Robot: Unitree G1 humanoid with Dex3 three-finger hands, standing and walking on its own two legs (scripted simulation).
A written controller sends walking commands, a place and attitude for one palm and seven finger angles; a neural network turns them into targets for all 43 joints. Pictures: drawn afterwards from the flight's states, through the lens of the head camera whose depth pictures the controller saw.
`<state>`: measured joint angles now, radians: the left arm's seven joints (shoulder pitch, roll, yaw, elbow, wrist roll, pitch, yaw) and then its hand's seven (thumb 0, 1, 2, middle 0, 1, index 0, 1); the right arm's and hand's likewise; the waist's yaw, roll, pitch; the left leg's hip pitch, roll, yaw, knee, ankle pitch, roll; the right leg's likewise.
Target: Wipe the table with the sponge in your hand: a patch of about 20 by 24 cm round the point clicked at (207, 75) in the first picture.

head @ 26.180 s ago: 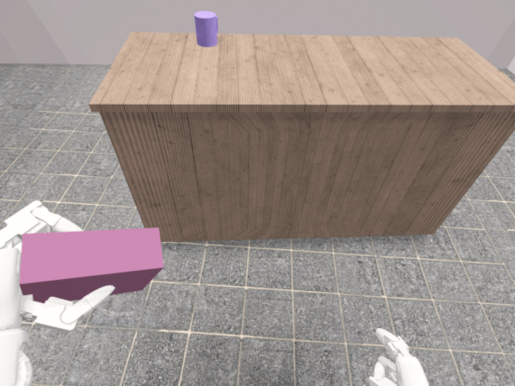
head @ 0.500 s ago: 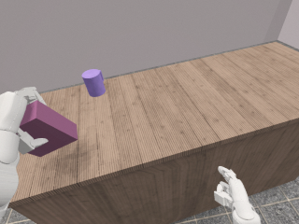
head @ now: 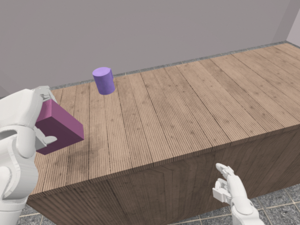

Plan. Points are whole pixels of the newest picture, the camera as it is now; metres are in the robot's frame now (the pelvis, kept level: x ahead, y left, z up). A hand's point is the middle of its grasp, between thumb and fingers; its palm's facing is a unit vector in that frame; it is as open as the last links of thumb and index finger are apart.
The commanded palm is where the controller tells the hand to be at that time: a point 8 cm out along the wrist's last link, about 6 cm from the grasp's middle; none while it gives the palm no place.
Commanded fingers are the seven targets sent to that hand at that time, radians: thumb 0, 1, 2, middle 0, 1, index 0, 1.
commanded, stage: turn the palm down, sponge in hand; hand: left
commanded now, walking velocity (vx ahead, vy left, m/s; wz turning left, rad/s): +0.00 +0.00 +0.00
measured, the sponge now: (53, 133) +0.26 +0.30 +0.15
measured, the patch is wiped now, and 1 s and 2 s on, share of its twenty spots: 0.00 0.00 0.00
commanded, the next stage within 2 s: move the sponge above the wiping area in 0.32 s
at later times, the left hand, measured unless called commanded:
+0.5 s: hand (65, 129) +0.25 +0.25 +0.17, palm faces +0.15 -0.12 -0.98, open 9.5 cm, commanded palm +0.20 +0.26 +0.26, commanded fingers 0.00 0.10 1.30 -1.20 -1.60 -1.20 -1.60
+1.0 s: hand (74, 133) +0.26 +0.25 +0.15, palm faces +0.03 -0.05 -1.00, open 9.5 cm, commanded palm +0.22 +0.26 +0.24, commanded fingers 0.00 0.10 1.30 -1.20 -1.60 -1.20 -1.60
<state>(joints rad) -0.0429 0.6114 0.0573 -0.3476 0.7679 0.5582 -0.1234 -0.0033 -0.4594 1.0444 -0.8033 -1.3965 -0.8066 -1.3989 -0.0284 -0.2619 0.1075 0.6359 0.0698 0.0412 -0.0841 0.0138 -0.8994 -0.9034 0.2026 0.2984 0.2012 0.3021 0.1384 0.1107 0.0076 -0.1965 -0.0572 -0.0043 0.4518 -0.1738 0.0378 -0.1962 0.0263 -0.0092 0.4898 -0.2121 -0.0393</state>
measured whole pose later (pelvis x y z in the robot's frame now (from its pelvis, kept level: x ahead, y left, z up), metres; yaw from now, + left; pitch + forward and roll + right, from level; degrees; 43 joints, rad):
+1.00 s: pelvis +0.01 -0.03 +0.00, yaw +0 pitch -5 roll +1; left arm 0.00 0.62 -0.06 -0.24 0.83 0.38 -0.17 0.00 -0.47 1.05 -0.81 -1.39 -0.81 -1.40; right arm 0.00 -0.27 0.08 0.66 0.04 -0.01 -0.11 0.01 -0.90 -0.90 0.20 0.30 0.20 0.30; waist 0.12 0.11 0.02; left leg -0.19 -0.03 -0.02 0.48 -0.21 0.00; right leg -0.19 0.06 -0.02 0.52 -0.25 -0.08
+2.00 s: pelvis +0.02 -0.01 +0.00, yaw +0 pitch -4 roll +1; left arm -0.06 0.54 -0.12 -0.16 0.89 0.44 -0.05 0.00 -0.47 1.05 -0.81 -1.40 -0.82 -1.40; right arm 0.00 -0.24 0.08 0.69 0.05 0.02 -0.07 0.01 -0.90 -0.90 0.20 0.30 0.20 0.30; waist 0.13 0.10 -0.01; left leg -0.16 -0.04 -0.01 0.43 -0.20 0.02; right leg -0.15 0.05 -0.01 0.45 -0.23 -0.06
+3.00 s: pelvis +0.02 -0.02 +0.00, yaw +0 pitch -4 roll +1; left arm -0.11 0.51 -0.08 -0.09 0.87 0.52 -0.07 0.00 -0.47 1.05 -0.80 -1.40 -0.81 -1.40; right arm -0.02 -0.25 0.08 0.68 0.07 0.03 -0.07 0.01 -0.90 -0.90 0.20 0.30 0.20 0.30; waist 0.12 0.12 -0.02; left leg -0.18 -0.04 -0.02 0.43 -0.19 0.02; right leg -0.17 0.05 -0.01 0.45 -0.22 -0.06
